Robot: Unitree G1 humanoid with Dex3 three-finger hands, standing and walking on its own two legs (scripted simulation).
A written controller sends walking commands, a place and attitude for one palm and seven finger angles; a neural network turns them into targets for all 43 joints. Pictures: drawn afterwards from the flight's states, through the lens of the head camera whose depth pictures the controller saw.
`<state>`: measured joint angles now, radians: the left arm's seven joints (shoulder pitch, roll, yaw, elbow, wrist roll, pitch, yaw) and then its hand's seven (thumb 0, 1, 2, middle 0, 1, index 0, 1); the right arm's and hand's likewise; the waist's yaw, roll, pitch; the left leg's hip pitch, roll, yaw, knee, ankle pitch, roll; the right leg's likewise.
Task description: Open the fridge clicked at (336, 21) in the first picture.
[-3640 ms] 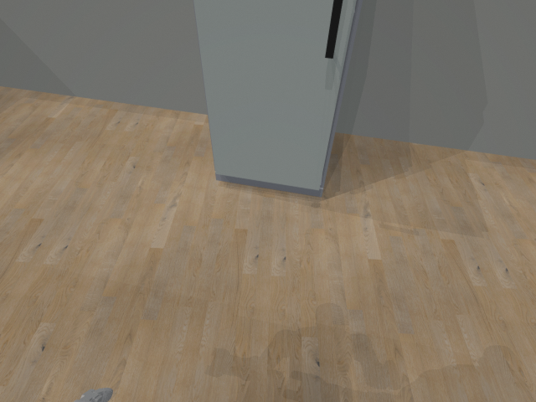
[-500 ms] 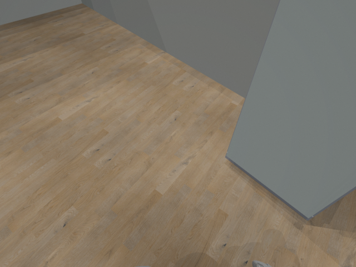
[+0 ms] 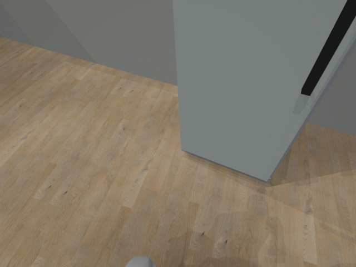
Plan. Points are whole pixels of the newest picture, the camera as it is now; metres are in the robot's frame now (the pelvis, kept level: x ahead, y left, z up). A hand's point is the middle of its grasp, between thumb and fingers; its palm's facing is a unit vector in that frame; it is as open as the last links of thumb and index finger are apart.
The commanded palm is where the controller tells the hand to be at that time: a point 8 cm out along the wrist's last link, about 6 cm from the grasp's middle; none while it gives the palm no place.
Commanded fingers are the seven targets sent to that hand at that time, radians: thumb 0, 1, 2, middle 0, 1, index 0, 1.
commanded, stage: turn to face it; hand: right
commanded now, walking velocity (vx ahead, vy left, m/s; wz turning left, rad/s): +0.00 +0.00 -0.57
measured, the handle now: (333, 38) +0.65 -0.37 +0.17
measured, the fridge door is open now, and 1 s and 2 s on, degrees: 0 0 0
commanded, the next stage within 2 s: take the last steps up to it in 0.42 s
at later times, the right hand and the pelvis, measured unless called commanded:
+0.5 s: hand out of the picture -0.02 -0.13 -0.16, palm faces +0.30 +0.92 -0.25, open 7.4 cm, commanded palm none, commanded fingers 0.00 -0.90 -0.90 0.20 0.30 0.20 0.30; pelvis -0.03 +0.07 +0.00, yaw -17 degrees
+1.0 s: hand out of the picture -0.05 -0.18 -0.18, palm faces +0.37 +0.91 -0.18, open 7.4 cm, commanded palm none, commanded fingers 0.00 -0.90 -0.90 0.20 0.30 0.20 0.30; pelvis +0.00 +0.01 +0.00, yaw -21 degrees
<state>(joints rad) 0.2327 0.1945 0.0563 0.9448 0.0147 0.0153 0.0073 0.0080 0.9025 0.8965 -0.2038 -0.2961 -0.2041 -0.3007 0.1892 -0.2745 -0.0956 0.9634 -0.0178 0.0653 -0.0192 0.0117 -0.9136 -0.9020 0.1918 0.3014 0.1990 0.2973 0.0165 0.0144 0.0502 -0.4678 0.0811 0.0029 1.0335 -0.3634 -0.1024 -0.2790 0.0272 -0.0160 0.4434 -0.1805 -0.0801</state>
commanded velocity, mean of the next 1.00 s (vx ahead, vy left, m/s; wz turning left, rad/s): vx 0.15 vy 0.01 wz -0.20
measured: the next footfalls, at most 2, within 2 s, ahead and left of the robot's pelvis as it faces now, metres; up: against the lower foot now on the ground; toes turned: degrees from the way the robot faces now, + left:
left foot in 0.24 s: +0.04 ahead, +0.17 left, +0.00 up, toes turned -9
right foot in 0.66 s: -0.08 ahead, -0.07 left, +0.00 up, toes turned -24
